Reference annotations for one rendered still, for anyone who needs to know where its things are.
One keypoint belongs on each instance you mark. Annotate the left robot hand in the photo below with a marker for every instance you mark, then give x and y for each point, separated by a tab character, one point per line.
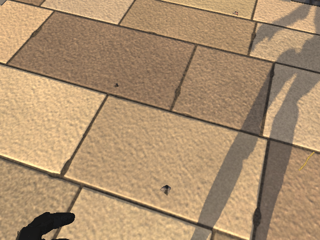
43	224

